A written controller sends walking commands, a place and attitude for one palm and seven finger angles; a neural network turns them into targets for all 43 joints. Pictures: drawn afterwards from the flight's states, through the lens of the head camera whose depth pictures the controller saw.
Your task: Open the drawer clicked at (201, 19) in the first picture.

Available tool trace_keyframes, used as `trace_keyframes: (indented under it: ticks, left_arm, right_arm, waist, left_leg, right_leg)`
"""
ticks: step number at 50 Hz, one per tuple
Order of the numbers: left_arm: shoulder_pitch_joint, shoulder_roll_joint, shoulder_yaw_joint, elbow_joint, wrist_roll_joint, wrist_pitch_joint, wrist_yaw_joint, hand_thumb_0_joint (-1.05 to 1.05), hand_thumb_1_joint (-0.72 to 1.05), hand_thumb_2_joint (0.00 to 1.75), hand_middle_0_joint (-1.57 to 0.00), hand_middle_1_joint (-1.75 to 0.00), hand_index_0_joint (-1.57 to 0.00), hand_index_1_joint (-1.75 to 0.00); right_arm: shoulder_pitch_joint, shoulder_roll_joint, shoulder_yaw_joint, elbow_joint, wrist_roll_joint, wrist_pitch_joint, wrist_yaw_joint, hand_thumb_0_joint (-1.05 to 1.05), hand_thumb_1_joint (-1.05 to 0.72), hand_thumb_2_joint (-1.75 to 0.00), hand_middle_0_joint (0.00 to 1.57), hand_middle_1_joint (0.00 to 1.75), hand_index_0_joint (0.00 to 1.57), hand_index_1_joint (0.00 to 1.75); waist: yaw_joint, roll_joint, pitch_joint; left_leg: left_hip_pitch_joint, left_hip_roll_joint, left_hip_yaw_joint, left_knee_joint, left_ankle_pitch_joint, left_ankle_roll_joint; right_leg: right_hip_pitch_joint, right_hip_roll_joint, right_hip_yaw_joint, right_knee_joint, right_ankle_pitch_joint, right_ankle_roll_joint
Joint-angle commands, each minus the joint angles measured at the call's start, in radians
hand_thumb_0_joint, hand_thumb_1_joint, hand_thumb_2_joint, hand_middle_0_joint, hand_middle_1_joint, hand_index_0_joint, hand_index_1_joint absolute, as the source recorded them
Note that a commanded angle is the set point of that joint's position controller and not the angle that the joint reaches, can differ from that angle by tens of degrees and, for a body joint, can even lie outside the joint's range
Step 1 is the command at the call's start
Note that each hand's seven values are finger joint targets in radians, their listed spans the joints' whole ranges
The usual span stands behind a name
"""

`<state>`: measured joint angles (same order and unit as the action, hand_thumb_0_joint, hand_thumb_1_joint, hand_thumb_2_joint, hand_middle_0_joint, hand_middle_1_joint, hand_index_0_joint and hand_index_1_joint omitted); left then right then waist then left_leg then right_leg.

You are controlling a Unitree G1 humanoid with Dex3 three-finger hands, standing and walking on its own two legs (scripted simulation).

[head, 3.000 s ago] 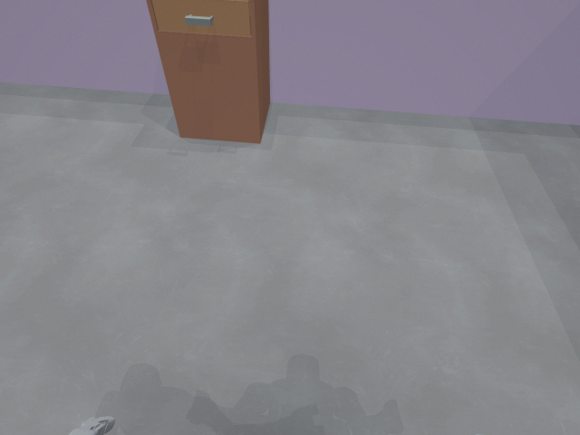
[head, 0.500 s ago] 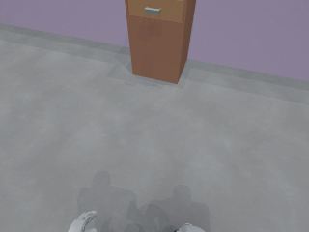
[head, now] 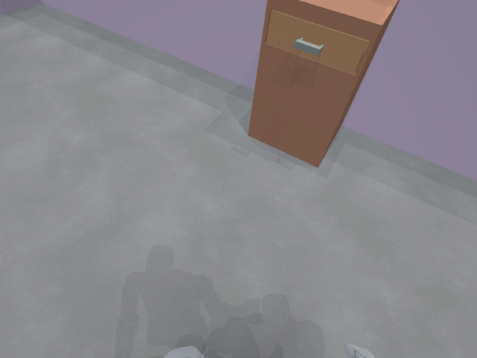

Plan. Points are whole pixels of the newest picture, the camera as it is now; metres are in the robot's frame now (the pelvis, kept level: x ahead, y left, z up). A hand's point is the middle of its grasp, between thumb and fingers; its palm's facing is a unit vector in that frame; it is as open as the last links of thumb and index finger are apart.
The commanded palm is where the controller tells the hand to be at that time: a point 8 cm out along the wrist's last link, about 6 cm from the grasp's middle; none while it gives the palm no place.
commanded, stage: walk to a spot facing it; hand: left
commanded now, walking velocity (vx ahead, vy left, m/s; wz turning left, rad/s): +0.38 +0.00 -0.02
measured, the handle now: (309, 45) +1.30 -0.17 -0.09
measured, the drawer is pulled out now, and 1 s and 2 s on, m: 0.00 0.00 0.00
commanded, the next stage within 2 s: turn to face it in 0.76 s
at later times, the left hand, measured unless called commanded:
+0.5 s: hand (197, 241) +0.37 +0.13 -0.15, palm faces -0.07 -0.97 -0.22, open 7.3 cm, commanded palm none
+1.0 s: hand (187, 262) +0.33 +0.14 -0.18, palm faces +0.20 -0.97 -0.16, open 7.3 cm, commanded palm none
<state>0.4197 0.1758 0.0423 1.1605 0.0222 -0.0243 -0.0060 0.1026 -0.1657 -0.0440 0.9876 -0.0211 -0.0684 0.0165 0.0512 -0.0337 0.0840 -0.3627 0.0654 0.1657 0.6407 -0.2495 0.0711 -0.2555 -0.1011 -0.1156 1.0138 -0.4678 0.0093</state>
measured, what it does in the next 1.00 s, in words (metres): walks ahead: right foot, then left foot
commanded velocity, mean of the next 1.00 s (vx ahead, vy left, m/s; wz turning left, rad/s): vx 0.28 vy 0.00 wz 0.05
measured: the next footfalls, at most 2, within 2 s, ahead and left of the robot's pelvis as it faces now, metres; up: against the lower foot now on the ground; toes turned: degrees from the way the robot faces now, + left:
right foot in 0.46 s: +0.35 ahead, -0.15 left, +0.00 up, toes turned -11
left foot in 0.94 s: +0.55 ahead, +0.10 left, +0.00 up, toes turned +16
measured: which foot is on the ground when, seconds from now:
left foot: down 0.00-0.46, up 0.48-0.92, down 0.94-1.00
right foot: up 0.00-0.44, down 0.46-0.94, up 0.96-1.00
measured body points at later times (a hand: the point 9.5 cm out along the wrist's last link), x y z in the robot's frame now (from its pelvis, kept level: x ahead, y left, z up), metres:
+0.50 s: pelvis +0.23 -0.05 -0.01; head +0.26 -0.07 +0.44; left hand +0.37 +0.18 -0.13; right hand +0.10 -0.25 -0.16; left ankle +0.07 +0.08 -0.69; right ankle +0.31 -0.15 -0.73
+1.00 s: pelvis +0.42 -0.01 -0.01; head +0.45 +0.01 +0.44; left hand +0.32 +0.20 -0.17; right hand +0.59 -0.23 -0.13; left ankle +0.51 +0.09 -0.73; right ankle +0.32 -0.14 -0.68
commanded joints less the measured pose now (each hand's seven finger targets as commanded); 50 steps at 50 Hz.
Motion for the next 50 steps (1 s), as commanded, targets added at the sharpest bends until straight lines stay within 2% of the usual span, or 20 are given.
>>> trace_keyframes:
  ticks: [1, 3, 7, 18, 20, 21, 22, 23, 24, 25, 27, 30, 35, 41, 43, 45, 46, 47, 48, 50]
  left_arm:
    - [-0.084, 0.051, 0.019, -0.101, 0.009, -0.026, -0.008, 0.0, 0.9, 0.9, -0.2, -0.3, -0.2, -0.3]
    - [-0.043, 0.029, 0.018, -0.087, 0.011, -0.008, -0.007, 0.0, 0.9, 0.9, -0.2, -0.3, -0.2, -0.3]
    - [-0.107, 0.021, 0.025, -0.121, 0.013, 0.009, -0.012, 0.0, 0.9, 0.9, -0.2, -0.3, -0.2, -0.3]
    - [-0.395, 0.037, 0.023, -0.232, 0.003, -0.008, -0.023, 0.0, 0.9, 0.9, -0.2, -0.3, -0.2, -0.3]
    - [-0.301, 0.057, 0.028, -0.206, 0.004, -0.018, -0.021, 0.0, 0.9, 0.9, -0.2, -0.3, -0.2, -0.3]
    - [-0.152, 0.081, 0.037, -0.159, 0.008, -0.028, -0.018, 0.0, 0.9, 0.9, -0.2, -0.3, -0.2, -0.3]
    - [0.023, 0.156, 0.057, -0.107, 0.015, -0.043, -0.009, 0.0, 0.9, 0.9, -0.2, -0.3, -0.2, -0.3]
    - [0.143, 0.283, 0.085, -0.081, 0.011, -0.047, 0.004, 0.0, 0.9, 0.9, -0.2, -0.3, -0.2, -0.3]
    - [0.122, 0.308, 0.084, -0.082, -0.01, -0.04, 0.005, 0.0, 0.9, 0.9, -0.2, -0.3, -0.2, -0.3]
    - [0.017, 0.255, 0.076, -0.109, -0.012, -0.036, 0.008, 0.0, 0.9, 0.9, -0.2, -0.3, -0.2, -0.3]
    - [-0.122, 0.137, 0.039, -0.14, -0.007, -0.046, 0.013, 0.0, 0.9, 0.9, -0.2, -0.3, -0.2, -0.3]
    - [-0.136, 0.084, 0.021, -0.125, 0.003, -0.062, 0.018, 0.0, 0.9, 0.9, -0.2, -0.3, -0.2, -0.3]
    - [-0.095, 0.081, 0.02, -0.106, 0.004, -0.077, 0.021, 0.0, 0.9, 0.9, -0.2, -0.3, -0.2, -0.3]
    - [-0.019, 0.128, 0.022, -0.087, 0.005, -0.065, 0.025, 0.0, 0.9, 0.9, -0.2, -0.3, -0.2, -0.3]
    - [-0.016, 0.143, 0.025, -0.089, 0.005, -0.058, 0.029, 0.0, 0.9, 0.9, -0.2, -0.3, -0.2, -0.3]
    - [-0.008, 0.136, 0.017, -0.077, -0.001, -0.052, 0.034, 0.0, 0.9, 0.9, -0.2, -0.3, -0.2, -0.3]
    - [0.027, 0.106, 0.008, -0.082, -0.011, -0.045, 0.032, 0.0, 0.9, 0.9, -0.2, -0.3, -0.2, -0.3]
    - [0.077, 0.046, -0.005, -0.096, -0.026, -0.041, 0.028, 0.0, 0.9, 0.9, -0.2, -0.3, -0.2, -0.3]
    - [0.026, 0.071, -0.003, -0.113, -0.016, -0.037, 0.037, 0.0, 0.9, 0.9, -0.2, -0.3, -0.2, -0.3]
    - [-0.03, 0.052, -0.002, -0.096, -0.015, -0.02, 0.038, 0.0, 0.9, 0.9, -0.2, -0.3, -0.2, -0.3]
  right_arm:
    - [0.207, -0.139, -0.028, 0.032, 0.001, -0.005, -0.031, 0.0, -0.9, -0.9, 0.2, 0.3, 0.2, 0.3]
    - [0.203, -0.108, -0.02, 0.043, 0.005, -0.016, -0.034, 0.0, -0.9, -0.9, 0.2, 0.3, 0.2, 0.3]
    - [0.243, -0.099, -0.026, 0.055, 0.006, -0.022, -0.037, 0.0, -0.9, -0.9, 0.2, 0.3, 0.2, 0.3]
    - [0.384, -0.125, -0.026, 0.128, -0.011, -0.014, -0.04, 0.0, -0.9, -0.9, 0.2, 0.3, 0.2, 0.3]
    - [0.374, -0.133, -0.027, 0.135, -0.009, -0.009, -0.04, 0.0, -0.9, -0.9, 0.2, 0.3, 0.2, 0.3]
    - [0.352, -0.139, -0.026, 0.134, -0.003, -0.009, -0.04, 0.0, -0.9, -0.9, 0.2, 0.3, 0.2, 0.3]
    - [0.344, -0.122, -0.025, 0.125, 0.009, -0.012, -0.031, 0.0, -0.9, -0.9, 0.2, 0.3, 0.2, 0.3]
    - [0.391, -0.048, -0.009, 0.093, 0.02, -0.021, -0.028, 0.0, -0.9, -0.9, 0.2, 0.3, 0.2, 0.3]
    - [0.346, -0.084, -0.013, 0.078, 0.02, -0.012, -0.03, 0.0, -0.9, -0.9, 0.2, 0.3, 0.2, 0.3]
    - [0.277, -0.074, -0.026, 0.065, 0.017, -0.007, -0.027, 0.0, -0.9, -0.9, 0.2, 0.3, 0.2, 0.3]
    - [0.241, -0.048, -0.021, 0.072, 0.002, 0.01, -0.02, 0.0, -0.9, -0.9, 0.2, 0.3, 0.2, 0.3]
    - [0.323, -0.005, -0.019, 0.105, -0.005, 0.043, -0.011, 0.0, -0.9, -0.9, 0.2, 0.3, 0.2, 0.3]
    - [0.21, 0.004, -0.02, 0.043, -0.004, 0.051, 0.011, 0.0, -0.9, -0.9, 0.2, 0.3, 0.2, 0.3]
    - [0.013, -0.022, -0.011, -0.042, -0.002, 0.042, 0.034, 0.0, -0.9, -0.9, 0.2, 0.3, 0.2, 0.3]
    - [0.012, -0.043, -0.01, -0.053, -0.002, 0.04, 0.03, 0.0, -0.9, -0.9, 0.2, 0.3, 0.2, 0.3]
    - [0.184, -0.068, -0.015, 0.005, -0.009, 0.03, 0.011, 0.0, -0.9, -0.9, 0.2, 0.3, 0.2, 0.3]
    - [0.308, -0.148, -0.029, 0.036, -0.019, 0.022, -0.004, 0.0, -0.9, -0.9, 0.2, 0.3, 0.2, 0.3]
    - [0.392, -0.26, -0.047, 0.052, -0.012, 0.022, -0.02, 0.0, -0.9, -0.9, 0.2, 0.3, 0.2, 0.3]
    - [0.393, -0.275, -0.039, 0.051, 0.005, 0.029, -0.027, 0.0, -0.9, -0.9, 0.2, 0.3, 0.2, 0.3]
    - [0.232, -0.21, -0.023, 0.017, 0.005, 0.015, -0.043, 0.0, -0.9, -0.9, 0.2, 0.3, 0.2, 0.3]
  waist:
    - [-0.078, 0.101, -0.038]
    - [-0.05, 0.129, -0.053]
    - [-0.044, 0.111, -0.004]
    - [-0.101, 0.14, 0.054]
    - [-0.048, 0.125, 0.001]
    - [0.023, 0.099, -0.073]
    - [0.094, -0.001, -0.198]
    - [0.1, -0.268, -0.323]
    - [0.09, -0.185, -0.307]
    - [0.065, -0.125, -0.209]
    - [-0.009, -0.042, -0.041]
    - [-0.078, -0.064, -0.038]
    - [-0.076, -0.061, -0.012]
    - [-0.023, -0.088, 0.03]
    - [-0.034, -0.087, 0.026]
    - [-0.108, -0.02, -0.076]
    - [-0.145, 0.123, -0.196]
    - [-0.149, 0.364, -0.322]
    - [-0.152, 0.226, -0.316]
    - [-0.112, 0.222, -0.201]
  left_leg:
    - [0.243, 0.278, -0.337, -0.45, -0.008, 0.06]
    - [0.221, 0.235, -0.233, -0.461, 0.075, 0.06]
    - [0.238, 0.221, -0.184, -0.506, 0.119, 0.084]
    - [0.387, 0.232, -0.112, -0.411, 0.369, 0.072]
    - [0.376, 0.214, -0.083, -0.269, 0.571, 0.054]
    - [0.333, 0.178, -0.052, -0.095, 0.624, 0.025]
    - [0.148, 0.125, -0.021, 0.171, 0.473, -0.014]
    - [-0.167, -0.037, -0.002, 0.514, -0.223, -0.064]
    - [-0.226, -0.023, -0.138, 0.684, -0.311, -0.045]
    - [-0.267, 0.019, -0.17, 0.749, -0.222, -0.039]
    - [-0.249, 0.092, -0.19, 0.681, -0.058, -0.052]
    - [-0.182, 0.089, -0.159, 0.563, -0.001, -0.077]
    - [-0.236, 0.098, -0.121, 0.336, 0.084, -0.098]
    - [-0.197, 0.052, -0.048, 0.08, 0.076, -0.07]
    - [-0.127, 0.035, -0.038, 0.034, 0.032, -0.051]
    - [0.156, -0.024, -0.018, -0.115, 0.138, -0.034]
    - [0.429, 0.099, -0.13, -0.144, 0.408, 0.002]
    - [0.624, 0.379, -0.432, -0.176, 0.789, 0.132]
    - [0.548, 0.429, -0.408, -0.214, 0.821, 0.173]
    - [0.369, 0.403, -0.311, -0.276, 0.621, 0.127]
  right_leg:
    - [-0.35, -0.073, 0.087, 0.206, 0.146, 0.003]
    - [-0.313, -0.068, 0.074, 0.152, 0.196, 0.016]
    - [-0.375, -0.076, 0.068, 0.052, 0.283, 0.036]
    - [-0.302, 0.002, -0.008, -0.374, 0.269, -0.014]
    - [-0.13, 0.058, -0.046, -0.439, 0.247, -0.043]
    - [0.063, 0.082, -0.058, -0.5, 0.296, -0.056]
    - [0.354, -0.037, 0.078, -0.52, 0.309, -0.099]
    - [0.603, -0.347, 0.525, -0.622, 0.384, -0.207]
    - [0.513, -0.402, 0.608, -0.72, 0.284, -0.249]
    - [0.377, -0.38, 0.56, -0.768, 0.152, -0.224]
    - [0.115, -0.291, 0.334, -0.806, 0.155, -0.155]
    - [0.02, -0.217, 0.133, -0.824, 0.298, -0.119]
    - [0.064, -0.204, 0.022, -0.837, 0.418, -0.125]
    - [0.187, -0.23, -0.048, -0.768, 0.584, -0.098]
    - [0.205, -0.248, -0.054, -0.695, 0.715, -0.095]
    - [0.165, -0.189, -0.093, -0.443, 0.849, -0.061]
    - [0.002, -0.099, -0.12, -0.224, 0.619, -0.012]
    - [-0.204, 0.038, -0.105, 0.073, -0.099, 0.025]
    - [-0.212, 0.042, 0.008, 0.211, -0.2, -0.001]
    - [-0.282, -0.014, 0.088, 0.282, -0.083, 0.006]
